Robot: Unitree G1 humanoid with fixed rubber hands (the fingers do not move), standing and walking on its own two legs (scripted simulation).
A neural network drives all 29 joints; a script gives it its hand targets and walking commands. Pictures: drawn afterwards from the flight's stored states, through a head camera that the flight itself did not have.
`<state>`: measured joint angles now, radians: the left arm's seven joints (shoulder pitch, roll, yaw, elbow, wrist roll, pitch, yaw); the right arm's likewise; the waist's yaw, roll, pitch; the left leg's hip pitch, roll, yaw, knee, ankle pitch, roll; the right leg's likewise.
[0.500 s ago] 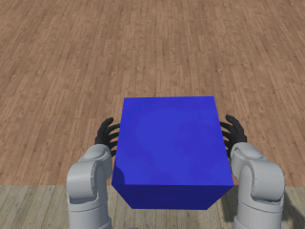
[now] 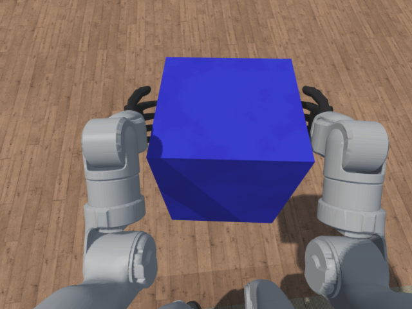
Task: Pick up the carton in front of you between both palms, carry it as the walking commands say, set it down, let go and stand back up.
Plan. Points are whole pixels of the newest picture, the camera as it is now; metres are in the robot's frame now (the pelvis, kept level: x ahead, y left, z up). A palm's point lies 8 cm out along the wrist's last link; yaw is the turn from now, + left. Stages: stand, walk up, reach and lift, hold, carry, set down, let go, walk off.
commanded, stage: carry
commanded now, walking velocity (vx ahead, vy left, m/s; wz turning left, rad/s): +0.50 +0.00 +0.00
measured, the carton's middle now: (224, 148) +0.38 -0.01 +0.07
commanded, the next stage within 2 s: none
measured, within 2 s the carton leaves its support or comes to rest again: neither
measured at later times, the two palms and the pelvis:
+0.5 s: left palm (142, 14) +0.71 +0.16 +0.16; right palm (267, 5) +0.75 -0.13 +0.16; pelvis +0.34 -0.03 +0.03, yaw +1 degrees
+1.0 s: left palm out of the picture +1.07 +0.13 +0.24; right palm out of the picture +1.05 -0.17 +0.24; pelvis +0.68 +0.01 +0.07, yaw +0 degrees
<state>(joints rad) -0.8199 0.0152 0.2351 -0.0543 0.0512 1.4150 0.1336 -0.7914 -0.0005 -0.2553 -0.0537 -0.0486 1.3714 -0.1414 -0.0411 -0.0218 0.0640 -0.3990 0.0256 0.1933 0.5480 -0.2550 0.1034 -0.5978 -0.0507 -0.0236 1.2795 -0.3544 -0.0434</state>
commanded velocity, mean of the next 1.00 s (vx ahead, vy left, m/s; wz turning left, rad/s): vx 0.50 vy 0.00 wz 0.00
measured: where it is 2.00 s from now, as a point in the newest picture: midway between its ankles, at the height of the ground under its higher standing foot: (204, 88)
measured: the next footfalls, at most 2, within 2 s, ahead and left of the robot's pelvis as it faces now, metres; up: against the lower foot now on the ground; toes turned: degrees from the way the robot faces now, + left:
right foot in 0.24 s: +0.37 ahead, -0.11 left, +0.03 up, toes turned -5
left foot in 0.62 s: +0.62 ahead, +0.10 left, +0.07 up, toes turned +7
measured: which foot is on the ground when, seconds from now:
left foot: down 0.00-0.26, up 0.28-0.60, down 0.62-1.00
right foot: up 0.00-0.22, down 0.24-0.64, up 0.66-1.00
